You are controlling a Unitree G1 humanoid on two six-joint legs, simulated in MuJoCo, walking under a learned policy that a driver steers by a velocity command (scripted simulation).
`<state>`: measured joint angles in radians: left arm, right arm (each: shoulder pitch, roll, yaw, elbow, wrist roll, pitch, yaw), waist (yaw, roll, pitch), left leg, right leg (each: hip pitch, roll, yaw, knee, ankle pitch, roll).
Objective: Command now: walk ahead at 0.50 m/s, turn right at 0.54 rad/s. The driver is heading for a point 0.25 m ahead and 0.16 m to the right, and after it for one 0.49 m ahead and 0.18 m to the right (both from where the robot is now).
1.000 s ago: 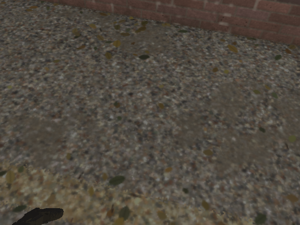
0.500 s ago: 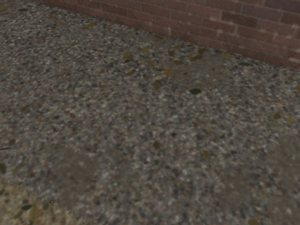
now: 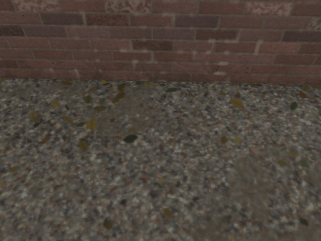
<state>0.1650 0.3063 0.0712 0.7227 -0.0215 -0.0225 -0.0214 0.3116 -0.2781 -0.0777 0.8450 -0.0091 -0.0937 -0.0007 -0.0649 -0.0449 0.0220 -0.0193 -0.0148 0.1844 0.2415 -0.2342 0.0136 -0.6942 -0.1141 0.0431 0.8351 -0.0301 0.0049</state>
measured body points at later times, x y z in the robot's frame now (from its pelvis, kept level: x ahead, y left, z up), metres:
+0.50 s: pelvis +0.27 -0.07 +0.00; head +0.30 -0.10 +0.45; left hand +0.41 +0.19 -0.10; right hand +0.40 -0.38 -0.09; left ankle +0.50 +0.06 -0.68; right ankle +0.22 -0.14 -0.74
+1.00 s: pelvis +0.45 -0.08 -0.01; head +0.47 -0.09 +0.44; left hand +0.68 +0.11 -0.12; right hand +0.47 -0.36 -0.13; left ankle +0.55 -0.01 -0.74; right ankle +0.42 -0.22 -0.75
